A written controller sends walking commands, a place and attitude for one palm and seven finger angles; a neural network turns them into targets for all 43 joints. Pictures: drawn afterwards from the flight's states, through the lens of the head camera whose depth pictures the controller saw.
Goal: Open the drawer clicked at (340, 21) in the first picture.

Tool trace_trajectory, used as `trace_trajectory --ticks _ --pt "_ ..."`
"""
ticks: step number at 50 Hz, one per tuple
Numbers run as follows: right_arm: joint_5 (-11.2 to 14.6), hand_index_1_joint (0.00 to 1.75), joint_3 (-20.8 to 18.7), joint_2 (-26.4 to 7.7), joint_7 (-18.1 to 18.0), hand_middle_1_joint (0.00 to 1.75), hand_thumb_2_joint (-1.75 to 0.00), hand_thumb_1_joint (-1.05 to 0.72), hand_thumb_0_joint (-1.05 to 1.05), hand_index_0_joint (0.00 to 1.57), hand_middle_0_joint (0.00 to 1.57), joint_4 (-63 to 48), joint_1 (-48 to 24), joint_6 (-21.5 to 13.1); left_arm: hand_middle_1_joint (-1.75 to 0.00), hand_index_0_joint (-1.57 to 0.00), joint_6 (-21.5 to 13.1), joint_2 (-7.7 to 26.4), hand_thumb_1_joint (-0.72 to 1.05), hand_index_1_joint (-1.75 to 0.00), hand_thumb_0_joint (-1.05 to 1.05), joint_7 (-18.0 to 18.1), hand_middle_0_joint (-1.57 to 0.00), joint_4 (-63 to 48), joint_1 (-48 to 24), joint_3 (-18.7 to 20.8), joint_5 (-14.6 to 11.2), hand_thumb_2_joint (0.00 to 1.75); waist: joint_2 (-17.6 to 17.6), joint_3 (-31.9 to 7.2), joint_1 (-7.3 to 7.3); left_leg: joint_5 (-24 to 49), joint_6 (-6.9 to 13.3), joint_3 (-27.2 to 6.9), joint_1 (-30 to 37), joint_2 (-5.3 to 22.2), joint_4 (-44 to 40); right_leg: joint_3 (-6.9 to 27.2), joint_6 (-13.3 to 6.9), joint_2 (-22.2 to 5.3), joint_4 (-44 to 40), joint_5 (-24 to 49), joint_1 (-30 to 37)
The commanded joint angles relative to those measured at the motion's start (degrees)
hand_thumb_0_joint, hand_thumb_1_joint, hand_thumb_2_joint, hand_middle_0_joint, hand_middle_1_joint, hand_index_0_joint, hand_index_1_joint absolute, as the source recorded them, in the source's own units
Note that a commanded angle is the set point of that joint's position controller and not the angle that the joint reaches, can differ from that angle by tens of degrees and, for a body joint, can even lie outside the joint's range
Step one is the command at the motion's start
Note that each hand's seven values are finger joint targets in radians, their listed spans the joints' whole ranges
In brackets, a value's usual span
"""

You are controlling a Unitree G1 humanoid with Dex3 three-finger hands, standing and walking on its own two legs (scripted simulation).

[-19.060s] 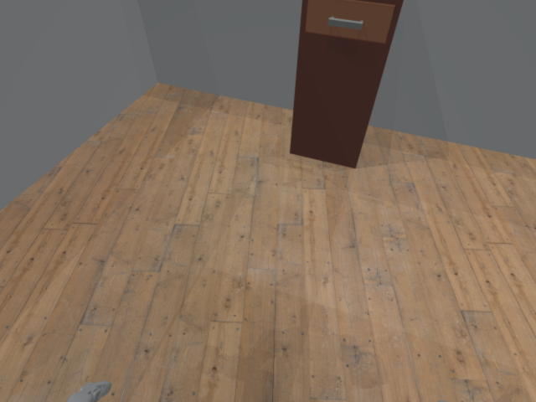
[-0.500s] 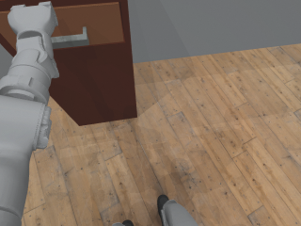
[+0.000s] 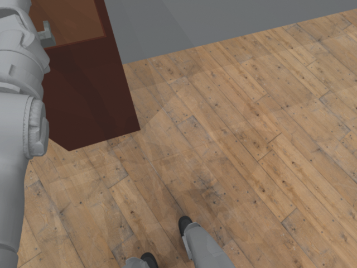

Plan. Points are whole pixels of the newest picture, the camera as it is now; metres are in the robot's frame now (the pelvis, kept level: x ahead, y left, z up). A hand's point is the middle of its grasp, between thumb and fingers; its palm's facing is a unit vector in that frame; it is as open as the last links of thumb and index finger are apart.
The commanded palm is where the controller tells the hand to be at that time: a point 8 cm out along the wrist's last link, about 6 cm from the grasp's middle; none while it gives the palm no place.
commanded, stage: move the hooked fingers above the handle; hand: left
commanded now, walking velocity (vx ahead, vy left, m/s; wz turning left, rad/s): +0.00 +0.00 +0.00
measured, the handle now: (18, 37) +0.67 +0.18 +0.03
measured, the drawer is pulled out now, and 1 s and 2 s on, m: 0.00 0.00 0.00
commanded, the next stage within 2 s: none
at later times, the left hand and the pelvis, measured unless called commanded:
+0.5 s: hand (23, 16) +0.64 +0.13 +0.11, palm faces +0.16 -0.09 -0.98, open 13.3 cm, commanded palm +0.64 +0.16 +0.14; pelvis +0.02 +0.00 -0.02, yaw +4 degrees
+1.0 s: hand (6, 53) +0.60 +0.19 +0.07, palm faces -0.11 +0.00 -0.99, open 13.8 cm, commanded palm +0.63 +0.18 +0.13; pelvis -0.02 -0.01 -0.02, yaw +3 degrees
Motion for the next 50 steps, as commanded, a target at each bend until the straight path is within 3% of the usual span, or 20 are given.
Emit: trace_trajectory --ticks 1,3,6,7,9,12,17,19,22,26,30,31,33,35,40,42,43,46,48,50 --pt "0.1 0.30 -4.4 -12.4 -2.6 0.30 -0.90 -0.90 0.00 0.20 0.20 -1.8 14.1 0.0 -1.20 -0.30 -4.0 25.1 -0.50 -1.20 0.00 -7.7 -0.30 -10.1 -22.7 0.9 0.4 0.30 -7.1 -31.5 1.10 11.2 0.9 -4.9 -2.5 -1.3 -4.0 0.3 0.4 -1.4 -1.9 12.4 35.1" --pt "0.0 0.30 -5.1 -12.0 -3.1 0.30 -0.90 -0.90 0.00 0.20 0.20 -2.0 16.5 -1.4 -1.20 -0.30 -11.1 21.8 -0.50 -1.20 0.00 -10.6 -0.30 -14.6 -24.6 -0.7 0.5 0.30 -4.9 -32.1 -0.37 12.2 1.3 -6.1 1.3 -0.9 -3.3 -0.3 0.3 -0.7 -1.6 10.8 30.1" --pt "-0.7 0.30 -6.8 -10.8 -2.3 0.30 -0.90 -0.90 0.00 0.20 0.20 -0.4 20.0 -3.9 -1.20 -0.30 -18.1 10.6 -0.50 -1.20 0.00 -11.0 -0.30 -23.2 -28.8 -6.2 -0.6 0.30 5.2 -37.6 -0.89 18.5 1.3 -9.8 14.3 0.5 -1.0 -1.8 -0.5 0.3 -0.5 7.3 18.6" --pt "-0.7 0.30 -7.5 -10.5 -1.7 0.30 -0.90 -0.90 0.00 0.20 0.20 0.4 20.9 -4.6 -1.20 -0.30 -20.1 5.6 -0.50 -1.20 0.00 -10.9 -0.30 -25.7 -30.3 -8.3 -1.5 0.30 7.3 -38.9 -1.33 22.2 1.0 -11.6 20.1 1.2 0.0 -2.6 -0.6 0.6 -0.3 6.9 13.8" --pt "-1.4 0.30 -8.5 -11.0 -0.9 0.30 -0.90 -0.90 0.00 0.20 0.20 2.7 22.9 -5.4 -1.20 -0.30 -23.1 0.9 -0.50 -1.20 0.00 -10.6 -0.30 -29.3 -31.2 -9.0 -4.1 0.30 9.5 -39.9 -1.80 26.8 0.0 -13.0 25.5 1.8 2.0 -3.6 -0.9 1.3 0.4 6.3 7.7" --pt "-2.3 0.30 -9.3 -11.0 0.1 0.30 -0.90 -0.90 0.00 0.20 0.20 5.5 24.5 -6.0 -1.20 -0.30 -26.0 -3.4 -0.50 -1.20 0.00 -9.2 -0.30 -31.5 -32.3 -9.3 -6.9 0.30 11.6 -38.5 -2.06 31.1 -1.3 -13.3 27.0 1.6 3.6 -4.3 -1.4 1.8 1.1 6.6 4.1" --pt "-4.3 0.30 -8.5 -10.7 2.2 0.30 -0.90 -0.90 0.00 0.20 0.20 7.8 25.8 -5.8 -1.20 -0.30 -22.3 2.1 -0.50 -1.20 0.00 1.8 -0.30 -26.1 -34.0 -3.2 -3.3 0.30 14.6 -35.5 -0.80 37.2 -2.9 -12.6 20.2 1.2 5.6 -5.4 -2.6 2.5 3.6 9.3 4.5" --pt "-4.9 0.30 -7.6 -10.2 3.0 0.30 -0.90 -0.90 0.00 0.20 0.20 7.1 25.6 -5.4 -1.20 -0.30 -17.8 4.2 -0.50 -1.20 0.00 6.5 -0.30 -20.3 -32.1 -1.5 -0.5 0.30 13.3 -33.8 -0.67 38.8 -2.6 -11.5 15.2 0.9 6.4 -5.7 -2.7 2.4 5.2 11.6 7.1" --pt "-5.1 0.30 -6.0 -11.4 3.4 0.30 -0.90 -0.90 0.00 0.20 0.20 5.1 22.8 -3.7 -1.20 -0.30 -8.6 11.3 -0.50 -1.20 0.00 10.3 -0.30 -11.6 -28.5 1.7 3.7 0.30 8.1 -32.6 0.05 34.8 -1.0 -8.3 4.7 0.0 6.0 -4.7 -2.7 1.8 6.5 16.9 16.5" --pt "-4.3 0.30 -5.5 -11.9 3.0 0.30 -0.90 -0.90 0.00 0.20 0.20 3.2 21.1 -0.8 -1.20 -0.30 1.0 17.2 -0.50 -1.20 0.00 9.7 -0.30 -8.0 -30.5 1.3 7.1 0.30 3.0 -35.5 -0.34 28.1 -0.4 -5.8 -2.4 -1.2 4.3 -3.1 -2.0 1.1 5.9 22.4 27.9" --pt "-2.1 0.30 -4.8 -12.3 1.5 0.30 -0.90 -0.90 0.00 0.20 0.20 1.7 17.3 1.5 -1.20 -0.30 5.6 18.6 -0.50 -1.20 0.00 2.9 -0.30 -2.6 -27.9 -0.5 4.0 0.30 -3.4 -32.4 -0.98 18.8 0.2 -4.8 -5.7 -1.5 0.7 -2.1 -0.7 0.4 3.0 17.9 32.5" --pt "-1.7 0.30 -4.7 -12.3 1.1 0.30 -0.90 -0.90 0.00 0.20 0.20 1.4 17.0 1.7 -1.20 -0.30 5.4 18.9 -0.50 -1.20 0.00 0.6 -0.30 -2.8 -28.4 -0.8 3.0 0.30 -4.4 -32.2 -1.56 16.7 0.5 -4.8 -6.0 -1.4 -0.2 -1.9 -0.4 0.2 2.1 16.4 33.1" --pt "-0.9 0.30 -3.9 -12.4 0.0 0.30 -0.90 -0.90 0.00 0.20 0.20 0.5 16.3 2.0 -1.20 -0.30 3.7 22.6 -0.50 -1.20 0.00 -4.0 -0.30 -2.5 -26.1 -0.3 2.2 0.30 -5.8 -32.9 -0.89 14.2 0.9 -4.8 -6.6 -1.4 -0.7 -1.0 -0.2 -0.3 1.6 15.1 35.0" --pt "-0.1 0.30 -3.3 -12.2 -0.9 0.30 -0.90 -0.90 0.00 0.20 0.20 -1.0 15.3 1.8 -1.20 -0.30 0.9 22.7 -0.50 -1.20 0.00 -7.9 -0.30 -2.4 -22.9 -1.4 2.1 0.30 -7.6 -31.0 -0.36 10.5 1.0 -5.0 -7.8 -1.4 -1.4 -0.5 0.0 -0.6 0.5 11.8 34.5" --pt "-0.3 0.30 -3.6 -11.8 -2.8 0.30 -0.90 -0.90 0.00 0.20 0.20 -3.4 17.1 0.0 -1.20 -0.30 -12.5 23.1 -0.50 -1.20 0.00 -12.8 -0.30 -10.5 -21.4 -1.2 1.5 0.30 -7.5 -27.9 -0.54 4.9 1.4 -5.9 -8.7 -0.8 -0.3 -0.1 -0.1 -0.6 0.3 4.5 27.7" --pt "-0.4 0.30 -4.5 -11.1 -3.0 0.30 -0.90 -0.90 0.00 0.20 0.20 -3.5 18.9 -1.4 -1.20 -0.30 -18.9 22.4 -0.50 -1.20 0.00 -12.8 -0.30 -17.6 -25.0 -0.4 0.4 0.30 -4.5 -30.1 -0.62 5.0 1.6 -6.3 -6.6 -0.6 0.6 -0.1 -0.1 -0.4 1.0 3.0 25.6" --pt "-0.9 0.30 -4.9 -11.0 -3.0 0.30 -0.90 -0.90 0.00 0.20 0.20 -3.4 20.6 -2.2 -1.20 -0.30 -21.5 24.0 -0.50 -1.20 0.00 -12.0 -0.30 -21.3 -26.6 0.9 0.1 0.30 -0.4 -34.8 -0.33 6.4 1.8 -6.7 -3.9 -0.6 1.2 0.1 -0.2 -0.1 1.8 3.3 25.5" --pt "-1.8 0.30 -6.4 -10.1 -2.5 0.30 -0.90 -0.90 0.00 0.20 0.20 -2.1 23.6 -4.0 -1.20 -0.30 -26.9 21.6 -0.50 -1.20 0.00 -8.4 -0.30 -30.5 -31.1 1.2 -0.9 0.30 7.2 -44.1 0.38 13.2 1.5 -8.7 4.6 -0.3 3.4 -0.5 -0.9 0.5 3.7 5.0 21.4" --pt "-2.4 0.30 -7.6 -10.1 -1.4 0.30 -0.90 -0.90 0.00 0.20 0.20 -0.1 25.4 -5.1 -1.20 -0.30 -28.2 17.2 -0.50 -1.20 0.00 -5.1 -0.30 -33.7 -33.2 0.3 -2.2 0.30 10.9 -47.5 0.03 17.5 0.9 -10.2 11.3 0.1 4.7 -1.2 -1.2 1.0 4.0 5.5 16.6" --pt "-2.8 0.30 -7.9 -10.6 -0.5 0.30 -0.90 -0.90 0.00 0.20 0.20 1.9 26.4 -5.5 -1.20 -0.30 -26.7 15.5 -0.50 -1.20 0.00 -1.9 -0.30 -32.0 -32.7 0.6 -2.8 0.30 11.0 -46.2 -0.46 20.2 0.3 -10.8 13.6 0.3 5.3 -2.3 -1.4 1.5 4.0 5.6 13.4"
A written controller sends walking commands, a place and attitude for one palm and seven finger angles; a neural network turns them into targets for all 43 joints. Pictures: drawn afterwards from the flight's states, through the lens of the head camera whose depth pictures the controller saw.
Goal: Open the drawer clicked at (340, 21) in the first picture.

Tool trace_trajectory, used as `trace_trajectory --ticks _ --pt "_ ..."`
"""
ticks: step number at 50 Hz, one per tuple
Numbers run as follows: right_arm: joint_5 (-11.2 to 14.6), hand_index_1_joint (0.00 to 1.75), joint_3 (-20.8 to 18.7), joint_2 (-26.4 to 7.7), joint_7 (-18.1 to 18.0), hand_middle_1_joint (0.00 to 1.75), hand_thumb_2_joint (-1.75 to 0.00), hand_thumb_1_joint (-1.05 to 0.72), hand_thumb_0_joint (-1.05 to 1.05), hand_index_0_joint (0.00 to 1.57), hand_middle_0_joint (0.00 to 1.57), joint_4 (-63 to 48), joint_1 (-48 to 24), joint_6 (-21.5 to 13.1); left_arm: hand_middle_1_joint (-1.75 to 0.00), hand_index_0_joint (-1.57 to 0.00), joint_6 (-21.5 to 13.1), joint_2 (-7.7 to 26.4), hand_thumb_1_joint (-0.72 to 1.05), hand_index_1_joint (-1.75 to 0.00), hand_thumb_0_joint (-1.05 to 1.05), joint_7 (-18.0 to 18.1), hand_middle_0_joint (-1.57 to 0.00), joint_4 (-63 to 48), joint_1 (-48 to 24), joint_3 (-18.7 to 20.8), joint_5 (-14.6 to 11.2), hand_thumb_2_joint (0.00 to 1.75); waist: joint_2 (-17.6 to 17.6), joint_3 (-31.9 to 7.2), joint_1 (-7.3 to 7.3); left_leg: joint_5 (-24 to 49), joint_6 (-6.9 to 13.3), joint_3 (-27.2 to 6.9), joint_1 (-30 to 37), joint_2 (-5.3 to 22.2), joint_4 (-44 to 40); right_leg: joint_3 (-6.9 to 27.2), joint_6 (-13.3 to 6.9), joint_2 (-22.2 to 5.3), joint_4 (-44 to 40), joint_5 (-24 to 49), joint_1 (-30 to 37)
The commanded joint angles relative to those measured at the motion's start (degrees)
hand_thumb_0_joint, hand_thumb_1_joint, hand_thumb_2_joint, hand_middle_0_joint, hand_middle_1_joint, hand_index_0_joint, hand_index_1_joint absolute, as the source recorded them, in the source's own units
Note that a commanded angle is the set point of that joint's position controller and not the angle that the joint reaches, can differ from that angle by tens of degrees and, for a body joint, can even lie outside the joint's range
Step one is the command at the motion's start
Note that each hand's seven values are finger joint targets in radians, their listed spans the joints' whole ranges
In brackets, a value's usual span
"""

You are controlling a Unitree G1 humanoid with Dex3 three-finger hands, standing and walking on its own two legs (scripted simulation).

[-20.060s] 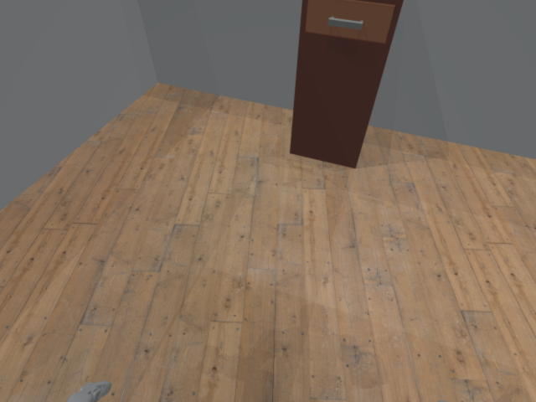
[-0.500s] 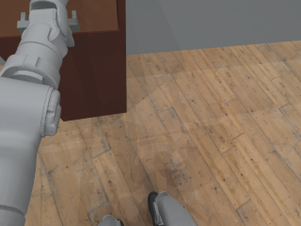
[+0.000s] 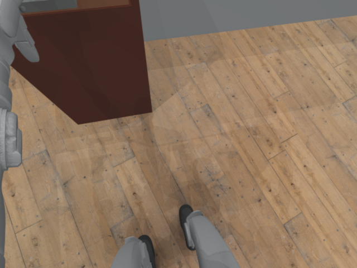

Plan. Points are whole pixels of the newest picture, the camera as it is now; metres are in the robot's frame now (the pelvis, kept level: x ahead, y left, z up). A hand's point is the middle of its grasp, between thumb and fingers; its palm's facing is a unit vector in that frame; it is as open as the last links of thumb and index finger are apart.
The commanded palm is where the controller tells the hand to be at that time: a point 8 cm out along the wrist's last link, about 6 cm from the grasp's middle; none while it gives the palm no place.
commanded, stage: move the hooked fingers above the handle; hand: left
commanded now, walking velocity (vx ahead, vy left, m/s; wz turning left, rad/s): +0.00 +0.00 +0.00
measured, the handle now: out of the picture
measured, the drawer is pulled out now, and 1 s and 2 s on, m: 0.00 0.00 0.00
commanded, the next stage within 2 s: none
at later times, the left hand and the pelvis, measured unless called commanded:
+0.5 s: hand out of the picture +0.64 +0.14 +0.12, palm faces -0.17 +0.01 -0.99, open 13.6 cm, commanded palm +0.65 +0.12 +0.15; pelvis +0.04 +0.00 +0.02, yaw +1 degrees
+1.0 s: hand out of the picture +0.64 +0.18 +0.13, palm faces -0.07 +0.00 -1.00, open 13.5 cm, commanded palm +0.64 +0.15 +0.16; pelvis +0.01 +0.01 +0.02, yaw -1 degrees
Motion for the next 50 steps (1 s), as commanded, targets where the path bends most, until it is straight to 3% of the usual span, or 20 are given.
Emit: trace_trajectory --ticks 1,2,6,11,12,16,19,22,24,27,29,32,35,37,38,42,45,47,49,50 --pt "-1.3 0.30 -4.9 -10.2 1.2 0.30 -0.90 -0.90 0.00 0.20 0.20 2.7 16.1 -1.5 -1.20 -0.30 -0.1 6.5 -0.50 -1.20 0.00 9.6 -0.30 -16.4 -38.6 2.1 -1.9 0.30 12.0 -45.0 -4.47 22.5 1.0 -6.5 24.0 0.2 -2.6 1.2 -0.4 2.4 -2.2 7.8 21.9" --pt "-1.4 0.30 -5.0 -10.6 1.6 0.30 -0.90 -0.90 0.00 0.20 0.20 3.3 16.1 -1.6 -1.20 -0.30 1.3 5.7 -0.50 -1.20 0.00 11.0 -0.30 -15.6 -39.2 2.2 -1.8 0.30 12.1 -44.8 -4.66 23.4 1.0 -6.1 23.7 0.1 -2.4 1.0 -0.5 2.4 -2.2 8.6 22.1" --pt "-1.3 0.30 -4.2 -11.1 3.3 0.30 -0.90 -0.90 0.00 0.20 0.20 5.9 15.1 -0.9 -1.20 -0.30 11.0 1.0 -0.50 -1.20 0.00 14.1 -0.30 -5.2 -38.3 -1.2 0.5 0.30 13.7 -35.8 -5.06 25.5 0.4 -5.5 22.1 0.4 -3.9 -0.3 -0.8 2.7 -3.4 9.2 20.4" --pt "-1.0 0.30 -4.5 -11.4 4.5 0.30 -0.90 -0.90 0.00 0.20 0.20 6.7 14.7 0.8 -1.20 -0.30 18.6 -2.5 -0.50 -1.20 0.00 10.3 -0.30 -0.8 -40.1 -4.1 2.4 0.30 13.2 -34.9 -6.46 38.6 0.3 -5.8 26.2 1.1 -3.5 -0.8 -0.7 3.2 -3.8 17.7 22.7" --pt "-0.9 0.30 -4.6 -11.5 4.4 0.30 -0.90 -0.90 0.00 0.20 0.20 6.6 14.6 1.2 -1.20 -0.30 18.9 -2.2 -0.50 -1.20 0.00 8.8 -0.30 -0.3 -39.5 -3.6 2.4 0.30 10.3 -34.8 -6.72 40.5 0.5 -6.1 25.8 1.1 -3.6 -0.9 -0.6 3.3 -3.9 19.4 24.2" --pt "-0.9 0.30 -4.8 -10.6 4.1 0.30 -0.90 -0.90 0.00 0.20 0.20 5.4 13.9 2.5 -1.20 -0.30 18.3 -5.9 -0.50 -1.20 0.00 3.5 -0.30 1.0 -35.3 -5.7 1.4 0.30 6.7 -30.4 -6.80 35.3 0.9 -5.5 23.4 0.1 -5.9 -0.7 -0.7 3.4 -5.2 19.8 26.7" --pt "-1.0 0.30 -4.9 -10.2 3.7 0.30 -0.90 -0.90 0.00 0.20 0.20 4.4 13.4 2.6 -1.20 -0.30 14.8 -6.3 -0.50 -1.20 0.00 0.4 -0.30 -0.6 -31.6 -5.6 0.6 0.30 4.9 -29.5 -6.32 33.3 1.2 -5.2 22.9 0.1 -6.4 -0.4 -0.7 3.3 -5.3 19.9 27.5" --pt "-1.2 0.30 -5.1 -9.4 3.5 0.30 -0.90 -0.90 0.00 0.20 0.20 4.1 13.2 2.3 -1.20 -0.30 10.5 -9.9 -0.50 -1.20 0.00 -1.1 -0.30 -3.4 -30.1 -7.0 -0.3 0.30 4.5 -29.3 -6.04 33.0 1.3 -5.5 24.1 0.2 -6.2 -0.2 -0.8 3.2 -5.2 19.1 26.1" --pt "-1.8 0.30 -5.5 -9.1 3.5 0.30 -0.90 -0.90 0.00 0.20 0.20 3.6 13.8 2.0 -1.20 -0.30 7.2 -7.8 -0.50 -1.20 0.00 -0.4 -0.30 -7.3 -30.7 -5.0 -1.1 0.30 5.1 -31.5 -5.38 33.4 1.0 -5.9 24.8 0.2 -5.6 -0.1 -0.9 3.2 -4.3 18.7 25.7" --pt "-3.0 0.30 -5.5 -9.0 3.0 0.30 -0.90 -0.90 0.00 0.20 0.20 2.7 14.3 1.2 -1.20 -0.30 3.3 3.7 -0.50 -1.20 0.00 4.0 -0.30 -11.2 -32.2 4.4 -1.0 0.30 4.8 -37.6 -3.27 31.4 0.9 -4.7 20.6 -0.8 -4.4 1.1 -1.4 3.1 -2.4 20.9 31.3" --pt "-3.3 0.30 -4.5 -8.0 2.8 0.30 -0.90 -0.90 0.00 0.20 0.20 1.8 14.3 0.4 -1.20 -0.30 3.0 7.8 -0.50 -1.20 0.00 9.1 -0.30 -11.0 -32.9 7.3 0.2 0.30 4.9 -38.0 -2.49 29.6 1.0 -4.2 16.4 -1.3 -3.9 1.3 -1.3 2.7 -1.4 21.3 33.5" --pt "-3.8 0.30 -3.4 -8.5 3.1 0.30 -0.90 -0.90 0.00 0.20 0.20 1.0 12.0 -0.2 -1.20 -0.30 6.4 13.7 -0.50 -1.20 0.00 17.6 -0.30 -10.2 -32.3 11.0 3.7 0.30 5.3 -40.6 -0.20 28.0 0.5 -3.3 9.5 -1.4 -2.1 2.3 -1.7 1.4 0.9 23.7 37.1" --pt "-3.2 0.30 -2.9 -9.6 3.3 0.30 -0.90 -0.90 0.00 0.20 0.20 0.6 11.3 -0.1 -1.20 -0.30 13.0 16.0 -0.50 -1.20 0.00 22.6 -0.30 -7.5 -33.2 9.6 6.5 0.30 3.9 -41.8 -0.48 26.3 0.3 -2.4 7.1 -1.2 -2.2 2.3 -1.1 0.7 1.1 24.6 40.0" --pt "-2.7 0.30 -2.7 -10.0 3.3 0.30 -0.90 -0.90 0.00 0.20 0.20 0.4 10.4 0.1 -1.20 -0.30 16.6 16.9 -0.50 -1.20 0.00 23.6 -0.30 -8.2 -35.7 9.4 6.8 0.30 3.5 -46.8 -0.67 28.1 0.4 -2.1 8.7 -1.1 -2.2 2.2 -0.9 0.7 1.3 26.8 42.6" --pt "-2.6 0.30 -3.0 -10.3 3.3 0.30 -0.90 -0.90 0.00 0.20 0.20 0.8 10.9 0.4 -1.20 -0.30 18.3 17.8 -0.50 -1.20 0.00 23.0 -0.30 -7.7 -36.2 9.4 6.5 0.30 4.5 -48.4 -0.97 28.2 0.4 -1.7 9.8 -1.1 -2.7 2.1 -0.5 0.7 1.0 27.4 44.0" --pt "-0.9 0.30 -2.8 -10.7 2.6 0.30 -0.90 -0.90 0.00 0.20 0.20 1.2 8.9 1.2 -1.20 -0.30 22.7 18.0 -0.50 -1.20 0.00 18.2 -0.30 -3.6 -38.0 7.8 3.5 0.30 1.9 -46.6 -1.90 23.5 0.8 -1.0 10.2 -1.5 -5.8 2.5 0.3 0.8 -1.7 24.6 46.9" --pt "0.1 0.30 -2.8 -11.3 1.8 0.30 -0.90 -0.90 0.00 0.20 0.20 1.9 8.1 1.8 -1.20 -0.30 24.0 16.3 -0.50 -1.20 0.00 11.7 -0.30 2.9 -35.0 5.1 2.4 0.30 0.0 -37.6 -3.07 18.1 0.9 -1.4 10.0 -1.3 -8.8 2.9 0.9 0.6 -5.1 18.7 44.6" --pt "1.0 0.30 -3.1 -11.6 1.3 0.30 -0.90 -0.90 0.00 0.20 0.20 2.0 8.9 1.4 -1.20 -0.30 22.5 12.7 -0.50 -1.20 0.00 7.2 -0.30 3.6 -35.0 1.9 2.7 0.30 -0.2 -34.4 -4.68 18.1 1.2 -2.3 13.0 -0.8 -9.9 2.3 0.9 0.7 -6.6 17.0 40.9" --pt "1.4 0.30 -3.5 -11.5 1.0 0.30 -0.90 -0.90 0.00 0.20 0.20 2.3 10.1 0.9 -1.20 -0.30 19.6 6.0 -0.50 -1.20 0.00 2.7 -0.30 3.9 -32.9 -3.0 2.8 0.30 1.0 -31.2 -5.45 18.8 1.4 -3.4 16.7 -0.2 -10.2 1.5 0.7 1.2 -7.7 14.1 34.6" --pt "1.4 0.30 -3.8 -11.1 1.0 0.30 -0.90 -0.90 0.00 0.20 0.20 2.6 10.3 0.5 -1.20 -0.30 17.7 0.1 -0.50 -1.20 0.00 0.7 -0.30 2.8 -32.8 -6.5 2.2 0.30 2.3 -29.7 -6.00 19.8 1.5 -4.2 19.7 0.1 -10.3 1.1 0.6 1.4 -8.3 12.5 31.0"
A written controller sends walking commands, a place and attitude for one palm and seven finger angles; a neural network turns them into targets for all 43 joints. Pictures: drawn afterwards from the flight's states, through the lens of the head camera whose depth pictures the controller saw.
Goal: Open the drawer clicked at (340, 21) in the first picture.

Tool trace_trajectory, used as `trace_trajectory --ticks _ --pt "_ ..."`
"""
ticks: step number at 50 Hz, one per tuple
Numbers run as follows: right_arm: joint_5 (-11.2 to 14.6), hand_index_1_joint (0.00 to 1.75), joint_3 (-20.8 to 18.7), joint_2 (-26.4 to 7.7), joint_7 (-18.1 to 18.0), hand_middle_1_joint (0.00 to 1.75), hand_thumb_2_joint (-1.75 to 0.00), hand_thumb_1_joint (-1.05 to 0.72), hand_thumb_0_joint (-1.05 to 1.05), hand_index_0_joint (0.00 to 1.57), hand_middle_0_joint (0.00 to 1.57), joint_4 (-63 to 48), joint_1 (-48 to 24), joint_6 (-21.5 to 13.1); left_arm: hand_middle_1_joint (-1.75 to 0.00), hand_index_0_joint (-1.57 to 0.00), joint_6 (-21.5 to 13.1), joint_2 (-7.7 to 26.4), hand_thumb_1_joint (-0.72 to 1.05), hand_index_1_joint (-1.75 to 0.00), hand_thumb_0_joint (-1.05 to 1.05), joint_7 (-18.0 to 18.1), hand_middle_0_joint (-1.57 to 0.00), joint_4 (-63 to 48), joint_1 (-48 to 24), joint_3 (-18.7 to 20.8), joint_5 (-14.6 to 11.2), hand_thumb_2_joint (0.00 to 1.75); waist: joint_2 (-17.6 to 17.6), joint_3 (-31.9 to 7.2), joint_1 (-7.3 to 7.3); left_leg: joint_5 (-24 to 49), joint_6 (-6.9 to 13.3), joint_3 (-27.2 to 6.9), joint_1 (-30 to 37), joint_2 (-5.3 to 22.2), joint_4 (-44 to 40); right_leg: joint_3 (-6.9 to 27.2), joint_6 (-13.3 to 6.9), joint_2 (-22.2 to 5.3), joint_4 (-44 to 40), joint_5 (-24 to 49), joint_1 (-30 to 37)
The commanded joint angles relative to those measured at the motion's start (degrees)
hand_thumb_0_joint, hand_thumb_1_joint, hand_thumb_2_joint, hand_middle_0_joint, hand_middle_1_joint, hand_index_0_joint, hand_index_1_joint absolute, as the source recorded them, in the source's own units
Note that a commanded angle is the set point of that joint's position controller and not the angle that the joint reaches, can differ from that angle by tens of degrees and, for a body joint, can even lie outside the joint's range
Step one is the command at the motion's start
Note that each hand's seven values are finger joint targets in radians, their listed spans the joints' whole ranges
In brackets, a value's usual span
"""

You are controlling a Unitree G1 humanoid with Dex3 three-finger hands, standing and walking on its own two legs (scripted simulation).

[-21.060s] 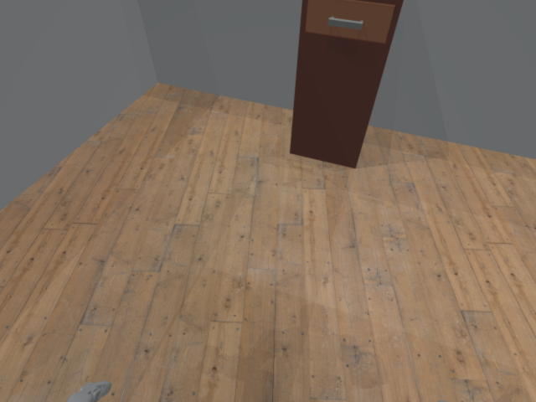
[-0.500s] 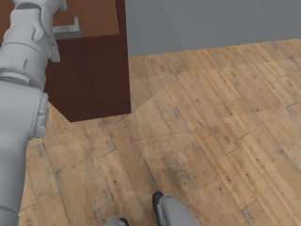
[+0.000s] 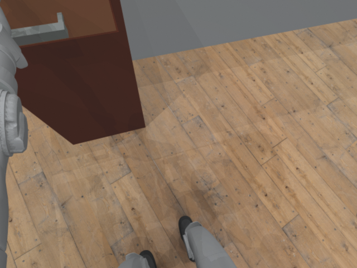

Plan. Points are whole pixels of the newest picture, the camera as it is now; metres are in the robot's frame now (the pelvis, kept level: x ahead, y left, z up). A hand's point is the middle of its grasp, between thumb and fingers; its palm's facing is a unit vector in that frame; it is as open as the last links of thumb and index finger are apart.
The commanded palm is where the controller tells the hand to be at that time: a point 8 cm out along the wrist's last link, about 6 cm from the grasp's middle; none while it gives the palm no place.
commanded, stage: move the hooked fingers above the handle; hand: left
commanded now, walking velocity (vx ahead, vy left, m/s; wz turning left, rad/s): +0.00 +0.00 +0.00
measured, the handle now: (32, 28) +0.68 +0.16 +0.04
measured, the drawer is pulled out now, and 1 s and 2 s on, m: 0.00 0.00 0.00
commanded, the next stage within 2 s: lower the fingers behind the handle in 1.20 s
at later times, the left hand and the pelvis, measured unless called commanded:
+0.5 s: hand (59, 15) +0.64 +0.08 +0.09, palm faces +0.20 +0.00 -0.98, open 13.4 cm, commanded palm +0.65 +0.16 +0.14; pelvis +0.01 +0.00 -0.02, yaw +0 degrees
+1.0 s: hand (8, 45) +0.60 +0.19 +0.07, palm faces -0.17 -0.02 -0.99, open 13.8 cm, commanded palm +0.65 +0.15 +0.14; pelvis +0.01 +0.00 -0.01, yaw +3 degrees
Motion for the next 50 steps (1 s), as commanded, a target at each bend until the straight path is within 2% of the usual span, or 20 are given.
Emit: trace_trajectory --ticks 1,2,7,10,13,17,20,21,23,27,29,33,34,38,39,41,42,46,47,50 --pt "0.6 0.30 -4.9 -10.7 -0.7 0.30 -0.90 -0.90 0.00 0.20 0.20 1.8 17.1 -0.6 -1.20 -0.30 -5.5 -1.3 -0.50 -1.20 0.00 -6.7 -0.30 -12.3 -25.1 -9.3 -0.5 0.30 2.3 -29.3 -3.22 20.3 1.2 -6.2 15.1 0.5 -4.8 -0.8 -0.1 1.3 -3.4 10.0 20.0" --pt "0.6 0.30 -5.4 -10.4 -0.3 0.30 -0.90 -0.90 0.00 0.20 0.20 2.4 17.5 -1.1 -1.20 -0.30 -7.4 -7.6 -0.50 -1.20 0.00 -8.1 -0.30 -13.4 -24.9 -12.2 -1.6 0.30 2.0 -28.2 -3.96 22.5 1.5 -7.4 18.9 1.2 -4.4 -1.1 -0.2 1.6 -3.8 9.5 16.7" --pt "-0.4 0.30 -6.1 -10.5 -0.2 0.30 -0.90 -0.90 0.00 0.20 0.20 4.9 19.2 -2.3 -1.20 -0.30 -17.0 -10.8 -0.50 -1.20 0.00 -10.7 -0.30 -20.9 -26.5 -10.6 -7.1 0.30 4.8 -25.8 -3.77 20.1 1.4 -7.7 20.1 0.2 -3.4 -1.6 -0.8 2.0 -3.1 6.2 10.6" --pt "-2.0 0.30 -5.9 -9.7 -0.4 0.30 -0.90 -0.90 0.00 0.20 0.20 4.2 20.1 -3.5 -1.20 -0.30 -22.0 -3.2 -0.50 -1.20 0.00 -5.7 -0.30 -25.5 -27.5 -4.3 -6.0 0.30 8.7 -31.0 -1.74 22.6 0.6 -7.2 18.2 -0.1 -0.8 -1.2 -1.6 2.0 0.2 7.1 11.1" --pt "-3.7 0.30 -5.2 -9.1 -0.1 0.30 -0.90 -0.90 0.00 0.20 0.20 3.2 20.3 -4.0 -1.20 -0.30 -22.5 5.2 -0.50 -1.20 0.00 3.9 -0.30 -27.2 -28.5 2.0 -2.4 0.30 10.0 -35.3 0.22 25.6 0.0 -6.5 12.4 -0.6 1.9 -0.9 -2.3 2.1 3.9 10.2 14.3" --pt "-4.5 0.30 -3.5 -9.2 0.4 0.30 -0.90 -0.90 0.00 0.20 0.20 -0.2 17.7 -3.2 -1.20 -0.30 -14.6 15.1 -0.50 -1.20 0.00 15.7 -0.30 -25.7 -26.9 7.4 1.2 0.30 6.9 -42.5 2.67 28.7 0.0 -3.7 2.5 -1.3 4.9 0.4 -2.4 1.0 7.9 20.7 26.6" --pt "-3.7 0.30 -2.9 -9.9 1.0 0.30 -0.90 -0.90 0.00 0.20 0.20 -0.3 16.4 -1.6 -1.20 -0.30 -4.6 14.2 -0.50 -1.20 0.00 20.0 -0.30 -20.9 -27.6 3.7 4.2 0.30 6.5 -43.1 2.21 30.3 -0.3 -3.2 2.1 -0.7 3.9 -0.2 -1.7 0.7 7.8 24.1 29.2" --pt "-3.4 0.30 -2.7 -10.5 1.0 0.30 -0.90 -0.90 0.00 0.20 0.20 0.2 16.4 -1.0 -1.20 -0.30 -1.9 16.2 -0.50 -1.20 0.00 20.5 -0.30 -20.1 -28.6 4.3 4.5 0.30 4.6 -43.6 1.99 30.3 -0.2 -2.7 1.8 -0.7 3.7 -0.2 -1.4 0.6 7.5 25.0 30.8" --pt "-2.5 0.30 -2.2 -10.7 0.3 0.30 -0.90 -0.90 0.00 0.20 0.20 0.0 14.6 0.4 -1.20 -0.30 2.5 18.5 -0.50 -1.20 0.00 19.6 -0.30 -18.6 -30.0 3.9 3.8 0.30 2.5 -47.6 1.62 28.9 0.1 -1.5 1.9 -1.1 2.4 0.6 -0.8 0.6 7.0 27.2 36.4" --pt "-0.1 0.30 -1.7 -10.2 -1.2 0.30 -0.90 -0.90 0.00 0.20 0.20 0.6 11.1 1.8 -1.20 -0.30 6.7 17.8 -0.50 -1.20 0.00 12.7 -0.30 -12.9 -30.4 1.7 -1.3 0.30 -3.2 -44.7 0.40 21.9 0.6 -0.7 1.4 -1.4 -2.1 1.8 0.6 0.3 3.1 24.6 41.7" --pt "0.8 0.30 -0.9 -10.4 -2.2 0.30 -0.90 -0.90 0.00 0.20 0.20 0.1 10.3 2.1 -1.20 -0.30 6.2 21.6 -0.50 -1.20 0.00 8.4 -0.30 -12.0 -27.9 2.9 -2.8 0.30 -4.0 -42.8 1.79 19.3 0.9 -0.7 1.1 -1.4 -3.9 2.4 1.0 -0.5 1.5 23.3 44.1" --pt "1.7 0.30 -0.1 -10.4 -4.2 0.30 -0.90 -0.90 0.00 0.20 0.20 -1.7 8.9 2.2 -1.20 -0.30 1.8 19.4 -0.50 -1.20 0.00 1.5 -0.30 -8.3 -20.0 0.4 -2.3 0.30 -8.7 -31.9 1.54 14.6 1.0 -1.6 -0.1 -1.1 -6.2 2.4 1.2 -1.3 -1.9 17.7 39.9" --pt "1.7 0.30 0.1 -10.9 -4.4 0.30 -0.90 -0.90 0.00 0.20 0.20 -2.2 9.1 2.3 -1.20 -0.30 0.0 20.3 -0.50 -1.20 0.00 0.4 -0.30 -9.4 -19.4 0.8 -2.2 0.30 -8.8 -30.8 1.72 13.3 1.1 -2.0 -0.4 -0.9 -6.4 2.4 1.2 -1.2 -2.2 15.6 38.3" --pt "0.8 0.30 -1.2 -11.5 -4.7 0.30 -0.90 -0.90 0.00 0.20 0.20 -2.5 11.2 1.2 -1.20 -0.30 -7.4 15.4 -0.50 -1.20 0.00 -3.8 -0.30 -8.5 -17.4 -0.8 -0.8 0.30 -7.9 -26.2 -0.26 11.3 1.2 -2.9 1.1 -0.5 -5.7 1.6 0.9 -0.7 -2.1 9.6 29.7" --pt "0.7 0.30 -1.7 -11.7 -4.3 0.30 -0.90 -0.90 0.00 0.20 0.20 -2.5 12.7 1.0 -1.20 -0.30 -9.3 15.4 -0.50 -1.20 0.00 -4.6 -0.30 -9.7 -18.1 -0.7 -0.9 0.30 -6.3 -26.6 -0.43 11.0 1.3 -3.0 1.9 -0.5 -5.1 1.4 0.8 -0.3 -1.8 8.4 27.8" --pt "0.4 0.30 -2.9 -11.5 -3.9 0.30 -0.90 -0.90 0.00 0.20 0.20 -1.9 15.5 0.2 -1.20 -0.30 -13.0 10.9 -0.50 -1.20 0.00 -5.7 -0.30 -12.4 -20.3 -2.8 -1.2 0.30 -2.1 -27.6 -1.60 13.8 1.4 -3.9 5.8 -0.2 -3.9 0.3 0.4 0.3 -0.9 7.5 22.5" --pt "0.4 0.30 -3.9 -10.8 -3.4 0.30 -0.90 -0.90 0.00 0.20 0.20 -1.3 16.7 -0.3 -1.20 -0.30 -14.7 5.2 -0.50 -1.20 0.00 -5.9 -0.30 -15.2 -23.1 -5.4 -1.6 0.30 0.0 -28.8 -2.41 16.8 1.5 -5.0 10.4 0.3 -3.3 -0.3 0.2 0.6 -0.9 7.8 19.2" --pt "-1.0 0.30 -6.6 -10.8 -1.2 0.30 -0.90 -0.90 0.00 0.20 0.20 2.4 20.6 -1.9 -1.20 -0.30 -20.4 -4.8 -0.50 -1.20 0.00 -5.7 -0.30 -28.0 -29.1 -8.4 -5.3 0.30 9.8 -39.1 -3.02 30.9 0.4 -9.2 26.0 1.6 1.4 -1.4 -0.4 1.9 0.8 9.6 9.1" --pt "-1.1 0.30 -7.2 -10.7 -0.7 0.30 -0.90 -0.90 0.00 0.20 0.20 3.3 21.2 -2.2 -1.20 -0.30 -21.2 -7.3 -0.50 -1.20 0.00 -5.5 -0.30 -30.2 -30.6 -9.1 -6.3 0.30 10.2 -40.5 -3.35 34.1 0.1 -9.7 28.2 1.6 2.4 -1.6 -0.5 2.2 1.0 10.2 8.0" --pt "-2.4 0.30 -8.0 -10.6 0.4 0.30 -0.90 -0.90 0.00 0.20 0.20 6.0 23.4 -3.3 -1.20 -0.30 -22.3 -6.6 -0.50 -1.20 0.00 -2.5 -0.30 -35.2 -34.5 -7.3 -7.6 0.30 16.7 -43.4 -2.56 43.7 -2.3 -10.8 32.9 1.8 4.2 -2.1 -1.1 2.7 2.0 12.3 6.0"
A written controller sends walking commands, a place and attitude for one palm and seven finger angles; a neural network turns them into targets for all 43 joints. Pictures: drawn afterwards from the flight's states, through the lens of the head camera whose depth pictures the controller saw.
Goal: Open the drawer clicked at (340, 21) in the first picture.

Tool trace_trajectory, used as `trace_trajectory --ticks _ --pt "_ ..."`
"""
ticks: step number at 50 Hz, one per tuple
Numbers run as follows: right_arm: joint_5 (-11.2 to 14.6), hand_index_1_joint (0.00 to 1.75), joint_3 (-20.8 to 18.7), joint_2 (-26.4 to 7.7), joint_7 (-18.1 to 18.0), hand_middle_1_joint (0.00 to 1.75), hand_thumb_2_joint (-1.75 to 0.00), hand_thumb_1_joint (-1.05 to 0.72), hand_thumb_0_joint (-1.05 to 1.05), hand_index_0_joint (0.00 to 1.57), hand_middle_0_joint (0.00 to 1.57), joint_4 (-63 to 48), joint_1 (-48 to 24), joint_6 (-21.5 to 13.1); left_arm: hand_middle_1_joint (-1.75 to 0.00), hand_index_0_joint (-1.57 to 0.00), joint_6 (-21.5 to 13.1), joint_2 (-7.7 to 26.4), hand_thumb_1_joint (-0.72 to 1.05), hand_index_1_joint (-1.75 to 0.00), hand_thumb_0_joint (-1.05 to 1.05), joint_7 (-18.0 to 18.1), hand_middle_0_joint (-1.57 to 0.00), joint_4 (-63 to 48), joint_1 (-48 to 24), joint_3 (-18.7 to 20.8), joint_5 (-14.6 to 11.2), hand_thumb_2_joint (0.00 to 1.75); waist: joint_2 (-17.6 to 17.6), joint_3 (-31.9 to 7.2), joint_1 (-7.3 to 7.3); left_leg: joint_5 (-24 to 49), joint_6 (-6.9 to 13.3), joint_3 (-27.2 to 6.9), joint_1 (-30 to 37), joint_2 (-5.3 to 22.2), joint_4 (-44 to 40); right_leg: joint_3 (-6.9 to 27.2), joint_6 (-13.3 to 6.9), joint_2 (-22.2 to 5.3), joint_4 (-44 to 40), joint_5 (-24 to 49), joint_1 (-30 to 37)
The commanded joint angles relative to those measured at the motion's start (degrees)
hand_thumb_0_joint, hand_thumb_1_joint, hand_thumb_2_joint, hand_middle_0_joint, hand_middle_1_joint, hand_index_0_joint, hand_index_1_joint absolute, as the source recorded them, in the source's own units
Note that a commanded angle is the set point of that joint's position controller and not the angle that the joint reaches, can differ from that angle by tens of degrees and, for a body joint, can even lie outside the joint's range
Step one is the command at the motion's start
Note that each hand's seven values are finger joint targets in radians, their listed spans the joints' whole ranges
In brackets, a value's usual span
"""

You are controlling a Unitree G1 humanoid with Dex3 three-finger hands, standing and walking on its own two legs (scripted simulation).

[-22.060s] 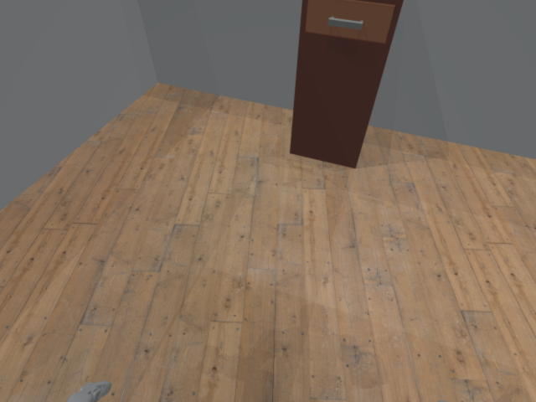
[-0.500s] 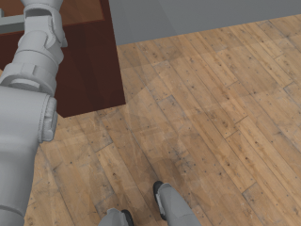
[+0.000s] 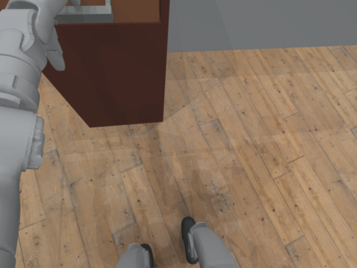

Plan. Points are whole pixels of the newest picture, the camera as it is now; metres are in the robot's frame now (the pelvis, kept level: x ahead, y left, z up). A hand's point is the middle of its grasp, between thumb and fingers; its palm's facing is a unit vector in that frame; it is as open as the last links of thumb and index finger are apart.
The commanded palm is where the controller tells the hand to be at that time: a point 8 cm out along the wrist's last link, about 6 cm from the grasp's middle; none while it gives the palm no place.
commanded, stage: move the hooked fingers above the handle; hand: left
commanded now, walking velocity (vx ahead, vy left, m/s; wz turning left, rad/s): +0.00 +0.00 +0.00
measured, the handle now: (79, 7) +0.68 +0.12 +0.04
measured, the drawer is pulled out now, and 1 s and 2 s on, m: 0.00 0.00 0.00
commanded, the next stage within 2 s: lower the fingers behind the handle in 0.20 s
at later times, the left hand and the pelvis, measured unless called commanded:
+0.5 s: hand out of the picture +0.62 +0.11 +0.12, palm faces -0.10 +0.00 -0.99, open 13.4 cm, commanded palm +0.62 +0.13 +0.14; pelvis -0.01 +0.00 +0.01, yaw -4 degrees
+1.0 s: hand (74, 25) +0.62 +0.13 +0.05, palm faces +0.01 -0.03 -1.00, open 13.8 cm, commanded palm +0.64 +0.12 +0.10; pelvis -0.01 +0.00 -0.02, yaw -2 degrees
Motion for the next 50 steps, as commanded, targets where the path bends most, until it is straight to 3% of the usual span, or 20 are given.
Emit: trace_trajectory --ticks 1,5,7,9,10,11,14,17,19,21,25,28,32,34,37,40,41,44,48,50 --pt "-1.9 0.30 -5.0 -9.3 1.4 0.30 -0.90 -0.90 0.00 0.20 0.20 2.9 16.8 -1.7 -1.20 -0.30 -4.3 -2.8 -0.50 -1.20 0.00 6.9 -0.30 -23.2 -42.0 2.1 -1.5 0.30 20.0 -43.2 -7.30 47.9 -2.5 -7.1 37.4 2.6 1.9 1.3 -1.2 4.3 0.3 15.3 7.9" --pt "-3.5 0.30 -3.0 -8.7 2.6 0.30 -0.90 -0.90 0.00 0.20 0.20 3.3 16.9 -1.9 -1.20 -0.30 0.3 5.4 -0.50 -1.20 0.00 16.4 -0.30 -17.3 -40.4 8.8 2.6 0.30 19.3 -39.7 -6.27 50.5 -2.7 -5.4 28.0 1.7 3.5 0.7 -1.9 4.3 3.1 19.1 11.5" --pt "-4.0 0.30 -1.5 -9.3 3.1 0.30 -0.90 -0.90 0.00 0.20 0.20 1.9 15.1 -1.4 -1.20 -0.30 5.4 12.7 -0.50 -1.20 0.00 20.8 -0.30 -12.0 -37.8 14.2 5.7 0.30 17.1 -39.4 -4.60 49.5 -1.5 -3.3 20.5 1.2 4.2 1.2 -2.3 3.7 4.7 23.5 17.1" --pt "-3.8 0.30 -0.4 -8.7 3.4 0.30 -0.90 -0.90 0.00 0.20 0.20 -0.1 13.7 -0.3 -1.20 -0.30 12.0 13.1 -0.50 -1.20 0.00 23.3 -0.30 -7.0 -36.0 13.4 8.2 0.30 14.2 -37.0 -4.57 44.7 -0.8 -2.0 13.8 0.6 2.9 1.7 -2.2 3.3 4.8 25.9 23.0" --pt "-3.7 0.30 -0.4 -9.1 3.2 0.30 -0.90 -0.90 0.00 0.20 0.20 -0.4 12.8 0.1 -1.20 -0.30 14.3 15.4 -0.50 -1.20 0.00 24.1 -0.30 -6.8 -36.7 14.0 9.2 0.30 11.6 -36.4 -4.50 39.5 -0.4 -0.8 10.7 0.3 2.1 2.4 -2.1 2.9 4.2 26.9 26.5" --pt "-3.2 0.30 -0.3 -9.2 3.1 0.30 -0.90 -0.90 0.00 0.20 0.20 -1.0 12.0 0.5 -1.20 -0.30 16.3 15.7 -0.50 -1.20 0.00 24.5 -0.30 -7.0 -37.7 13.0 10.1 0.30 10.6 -37.5 -4.50 35.9 -0.2 -0.3 9.2 0.0 1.3 2.8 -2.0 2.6 3.7 27.3 29.1" --pt "-2.2 0.30 -0.1 -9.0 2.4 0.30 -0.90 -0.90 0.00 0.20 0.20 -2.1 9.7 1.4 -1.20 -0.30 20.2 18.4 -0.50 -1.20 0.00 23.3 -0.30 -5.0 -37.8 13.3 10.9 0.30 7.1 -40.5 -4.02 31.7 -0.1 0.6 7.4 -0.3 -0.7 3.4 -1.5 2.2 3.2 28.8 35.4" --pt "-0.9 0.30 -0.2 -9.2 1.3 0.30 -0.90 -0.90 0.00 0.20 0.20 -3.0 8.0 2.2 -1.20 -0.30 22.0 19.9 -0.50 -1.20 0.00 17.7 -0.30 -0.1 -34.8 13.2 8.0 0.30 0.8 -40.3 -5.03 27.1 0.4 1.4 5.1 -0.6 -3.1 4.2 -0.5 1.9 1.5 30.0 41.6" --pt "-0.1 0.30 -0.1 -9.6 0.5 0.30 -0.90 -0.90 0.00 0.20 0.20 -3.3 7.4 3.1 -1.20 -0.30 21.6 22.6 -0.50 -1.20 0.00 13.1 -0.30 2.1 -32.4 13.5 5.9 0.30 -2.3 -37.8 -5.13 22.6 0.9 1.8 3.9 -0.8 -5.0 4.8 0.4 1.8 -0.3 27.3 43.1" --pt "0.6 0.30 0.4 -9.6 -0.3 0.30 -0.90 -0.90 0.00 0.20 0.20 -3.9 6.9 3.2 -1.20 -0.30 20.0 22.6 -0.50 -1.20 0.00 9.1 -0.30 3.5 -30.5 12.3 5.4 0.30 -5.0 -34.1 -5.43 17.5 1.2 1.3 2.6 -0.8 -6.5 5.1 0.8 1.5 -2.0 22.3 41.7" --pt "1.0 0.30 0.5 -10.0 -1.3 0.30 -0.90 -0.90 0.00 0.20 0.20 -4.6 7.6 2.5 -1.20 -0.30 12.5 18.7 -0.50 -1.20 0.00 2.6 -0.30 4.6 -25.6 7.9 7.4 0.30 -5.2 -26.6 -6.14 12.8 1.6 0.5 3.0 -0.5 -6.9 4.6 0.7 1.7 -3.3 13.9 32.2" --pt "1.1 0.30 -0.3 -9.7 -1.7 0.30 -0.90 -0.90 0.00 0.20 0.20 -4.7 9.7 1.4 -1.20 -0.30 5.9 14.8 -0.50 -1.20 0.00 0.0 -0.30 2.1 -25.6 5.9 6.4 0.30 -3.5 -25.6 -7.25 11.3 2.0 0.1 5.3 -0.1 -6.0 4.2 0.6 1.9 -3.3 9.6 26.4" --pt "0.4 0.30 -1.9 -8.8 -1.1 0.30 -0.90 -0.90 0.00 0.20 0.20 -3.9 12.0 0.3 -1.20 -0.30 -1.2 7.7 -0.50 -1.20 0.00 -0.5 -0.30 -7.0 -29.8 3.8 3.5 0.30 4.1 -29.5 -7.40 14.8 2.0 -1.3 12.1 0.0 -3.6 3.5 -0.2 2.5 -2.0 7.1 18.8" --pt "0.0 0.30 -2.1 -9.0 -1.1 0.30 -0.90 -0.90 0.00 0.20 0.20 -3.0 12.6 -0.2 -1.20 -0.30 -3.9 9.8 -0.50 -1.20 0.00 0.7 -0.30 -9.8 -30.0 6.0 2.5 0.30 6.1 -32.2 -6.88 16.0 1.9 -2.1 12.8 0.4 -2.0 3.5 -0.5 2.7 -0.7 6.5 16.7" --pt "-1.0 0.30 -2.8 -8.7 -0.6 0.30 -0.90 -0.90 0.00 0.20 0.20 -1.7 13.1 -1.3 -1.20 -0.30 -6.4 6.8 -0.50 -1.20 0.00 4.6 -0.30 -16.0 -33.2 5.9 1.9 0.30 11.5 -36.5 -6.25 19.4 1.3 -2.7 16.1 0.5 0.1 3.2 -1.2 2.9 1.4 7.0 13.2" --pt "-1.9 0.30 -2.9 -8.8 0.1 0.30 -0.90 -0.90 0.00 0.20 0.20 -0.3 13.8 -2.2 -1.20 -0.30 -5.2 8.2 -0.50 -1.20 0.00 11.2 -0.30 -16.3 -33.2 7.9 3.1 0.30 15.0 -39.2 -5.81 22.8 0.6 -3.3 17.1 0.7 2.0 2.7 -1.7 3.0 3.1 8.0 11.5" --pt "-1.9 0.30 -2.9 -8.7 0.5 0.30 -0.90 -0.90 0.00 0.20 0.20 0.1 13.8 -2.2 -1.20 -0.30 -3.4 5.9 -0.50 -1.20 0.00 12.9 -0.30 -13.0 -31.9 6.8 3.1 0.30 14.5 -36.9 -6.27 23.0 0.4 -3.4 16.4 0.7 1.9 2.3 -1.7 3.1 3.0 7.8 10.4" --pt "-1.8 0.30 -2.2 -9.7 1.0 0.30 -0.90 -0.90 0.00 0.20 0.20 0.6 13.0 -1.6 -1.20 -0.30 2.9 7.2 -0.50 -1.20 0.00 17.2 -0.30 -5.6 -29.9 8.0 4.4 0.30 10.3 -31.2 -6.98 20.9 0.9 -2.1 10.9 0.8 1.0 2.1 -1.4 3.2 2.3 7.7 12.0" --pt "-2.1 0.30 -1.7 -10.1 1.6 0.30 -0.90 -0.90 0.00 0.20 0.20 0.4 12.6 -0.8 -1.20 -0.30 9.1 10.9 -0.50 -1.20 0.00 18.7 -0.30 -5.8 -35.4 8.0 7.8 0.30 14.7 -37.1 -7.31 27.5 0.8 -1.6 12.1 0.7 2.4 2.6 -1.6 3.2 4.1 14.4 16.4" --pt "-2.0 0.30 -1.6 -10.0 1.7 0.30 -0.90 -0.90 0.00 0.20 0.20 -0.3 12.9 -0.4 -1.20 -0.30 10.7 12.8 -0.50 -1.20 0.00 17.6 -0.30 -6.2 -36.4 8.8 8.2 0.30 14.4 -40.0 -7.48 30.7 0.8 -1.5 12.9 0.6 3.1 2.7 -1.5 3.3 4.6 18.4 19.8"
